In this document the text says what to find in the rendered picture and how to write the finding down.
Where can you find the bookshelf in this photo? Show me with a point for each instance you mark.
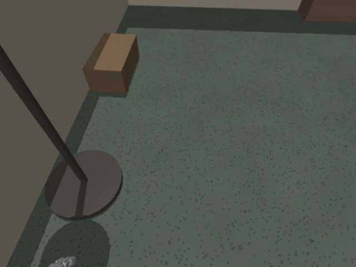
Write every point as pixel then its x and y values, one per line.
pixel 328 10

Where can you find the left robot hand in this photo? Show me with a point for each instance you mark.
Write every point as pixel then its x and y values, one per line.
pixel 64 262

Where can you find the coat stand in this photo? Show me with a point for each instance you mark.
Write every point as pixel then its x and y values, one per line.
pixel 83 185

